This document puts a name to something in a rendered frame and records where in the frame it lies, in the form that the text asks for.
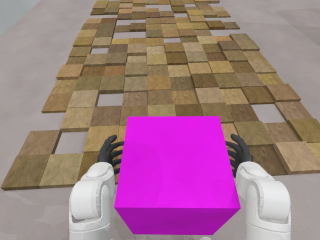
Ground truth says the carton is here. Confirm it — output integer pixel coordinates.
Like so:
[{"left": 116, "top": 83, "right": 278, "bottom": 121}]
[{"left": 114, "top": 116, "right": 241, "bottom": 235}]

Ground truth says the robot right forearm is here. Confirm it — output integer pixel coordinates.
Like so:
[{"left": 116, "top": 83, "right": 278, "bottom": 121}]
[{"left": 235, "top": 161, "right": 291, "bottom": 240}]

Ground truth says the right robot hand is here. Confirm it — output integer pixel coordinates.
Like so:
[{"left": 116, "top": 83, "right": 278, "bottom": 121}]
[{"left": 225, "top": 133, "right": 253, "bottom": 178}]

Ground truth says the robot left forearm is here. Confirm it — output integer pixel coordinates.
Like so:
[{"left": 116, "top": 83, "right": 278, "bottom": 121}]
[{"left": 69, "top": 162, "right": 116, "bottom": 240}]

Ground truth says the left robot hand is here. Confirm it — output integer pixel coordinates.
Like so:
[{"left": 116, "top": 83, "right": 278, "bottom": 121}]
[{"left": 96, "top": 134, "right": 124, "bottom": 175}]

